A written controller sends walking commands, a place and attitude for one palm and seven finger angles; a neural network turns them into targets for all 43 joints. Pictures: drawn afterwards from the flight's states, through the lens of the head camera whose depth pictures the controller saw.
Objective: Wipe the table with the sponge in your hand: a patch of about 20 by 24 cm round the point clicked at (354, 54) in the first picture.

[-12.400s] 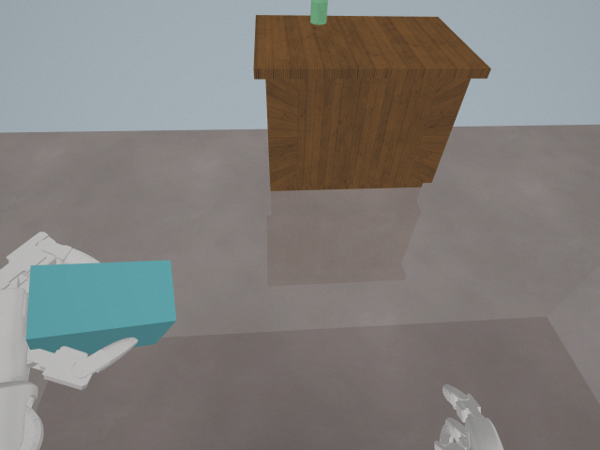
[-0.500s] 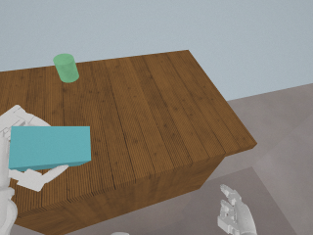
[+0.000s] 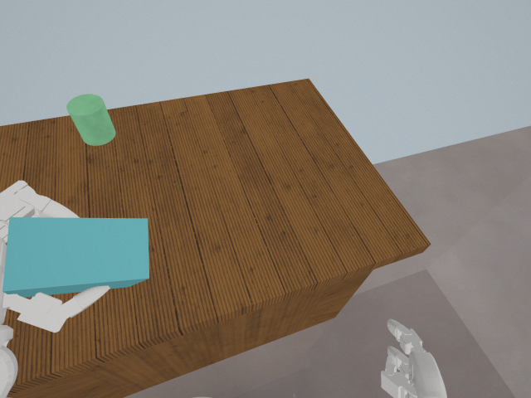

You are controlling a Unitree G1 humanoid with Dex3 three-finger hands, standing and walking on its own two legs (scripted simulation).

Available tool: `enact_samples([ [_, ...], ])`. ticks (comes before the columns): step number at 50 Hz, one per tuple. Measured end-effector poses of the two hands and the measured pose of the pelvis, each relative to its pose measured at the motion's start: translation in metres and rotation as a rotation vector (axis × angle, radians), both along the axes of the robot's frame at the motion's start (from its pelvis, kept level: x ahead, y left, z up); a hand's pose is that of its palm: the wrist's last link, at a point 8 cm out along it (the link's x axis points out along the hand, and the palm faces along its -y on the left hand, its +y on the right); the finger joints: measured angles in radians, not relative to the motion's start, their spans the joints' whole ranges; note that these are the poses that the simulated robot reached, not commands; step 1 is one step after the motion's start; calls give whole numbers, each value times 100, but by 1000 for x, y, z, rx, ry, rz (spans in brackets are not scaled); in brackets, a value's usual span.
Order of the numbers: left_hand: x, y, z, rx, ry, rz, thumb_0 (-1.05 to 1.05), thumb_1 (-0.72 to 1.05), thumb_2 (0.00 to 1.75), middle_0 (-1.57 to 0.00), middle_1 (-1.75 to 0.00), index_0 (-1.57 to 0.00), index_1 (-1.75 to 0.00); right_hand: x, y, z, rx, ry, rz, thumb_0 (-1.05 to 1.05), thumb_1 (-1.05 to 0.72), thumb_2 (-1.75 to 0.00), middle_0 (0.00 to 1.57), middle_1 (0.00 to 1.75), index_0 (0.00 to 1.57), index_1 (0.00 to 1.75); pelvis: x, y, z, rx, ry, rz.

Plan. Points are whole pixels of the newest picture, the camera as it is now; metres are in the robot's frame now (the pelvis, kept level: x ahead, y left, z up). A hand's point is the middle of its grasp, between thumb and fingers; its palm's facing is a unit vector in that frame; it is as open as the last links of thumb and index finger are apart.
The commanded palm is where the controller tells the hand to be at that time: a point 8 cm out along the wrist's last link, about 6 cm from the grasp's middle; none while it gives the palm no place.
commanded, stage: shuffle to correct the standing spot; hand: left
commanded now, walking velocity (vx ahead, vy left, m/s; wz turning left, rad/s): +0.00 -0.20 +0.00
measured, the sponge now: (100, 257) +0.23 +0.21 +0.14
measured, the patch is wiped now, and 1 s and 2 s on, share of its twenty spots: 0.00 0.00 0.00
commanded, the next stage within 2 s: none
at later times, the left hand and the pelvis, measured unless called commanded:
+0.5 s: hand (100, 257) +0.23 +0.20 +0.15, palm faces +0.32 -0.86 -0.40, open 10.1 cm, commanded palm +0.17 +0.24 +0.18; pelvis +0.00 -0.04 -0.01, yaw -1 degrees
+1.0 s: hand (100, 267) +0.22 +0.20 +0.15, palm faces +0.31 -0.85 -0.42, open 10.1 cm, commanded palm +0.16 +0.24 +0.18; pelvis +0.00 -0.04 -0.01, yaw +0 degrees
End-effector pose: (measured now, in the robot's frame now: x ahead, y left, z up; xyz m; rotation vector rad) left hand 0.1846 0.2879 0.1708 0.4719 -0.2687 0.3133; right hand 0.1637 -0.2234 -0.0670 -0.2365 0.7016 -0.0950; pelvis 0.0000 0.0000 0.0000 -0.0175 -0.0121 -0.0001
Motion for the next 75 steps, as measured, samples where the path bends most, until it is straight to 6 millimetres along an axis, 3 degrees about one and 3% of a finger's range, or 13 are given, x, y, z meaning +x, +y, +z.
enact_samples([
  [9,6,-11,0,-12,1,4,-1,-51,102,-73,-134,-75,-134,6,-7,-1,24,2,0,1,-90,-90,21,30,20,30,4,-14,-1,-2,8,-5],
  [18,8,-33,-2,-22,8,-26,-1,-51,102,-73,-134,-75,-134,13,-30,3,7,-28,-14,1,-90,-90,21,30,20,30,4,-30,-4,-9,9,-12],
  [29,5,-44,-1,-5,24,-36,-1,-51,102,-73,-134,-75,-134,2,-55,-2,-23,0,-55,1,-91,-90,21,30,20,30,2,-40,-8,-10,15,-9],
  [39,3,-46,-1,12,30,-48,-1,-51,102,-73,-134,-75,-134,-10,-53,-11,-13,38,-64,1,-91,-90,21,30,20,30,0,-42,-10,-12,13,-7],
  [54,-7,-46,1,22,18,-34,-1,-51,102,-73,-134,-75,-134,-8,-46,-11,5,22,-32,1,-91,-90,21,30,20,30,-5,-44,-11,-14,13,3],
  [75,-7,-51,1,23,23,-36,-1,-51,103,-73,-134,-75,-134,-10,-57,-11,-2,25,-40,1,-91,-90,21,30,20,30,-5,-49,-12,-16,12,8],
])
